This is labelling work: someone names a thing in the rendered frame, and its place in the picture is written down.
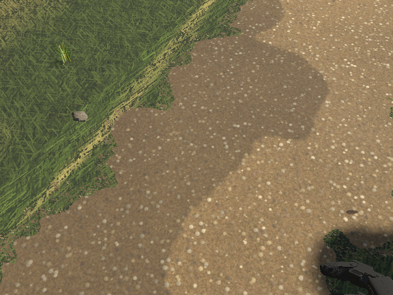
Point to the right robot hand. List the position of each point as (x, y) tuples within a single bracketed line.
[(359, 274)]

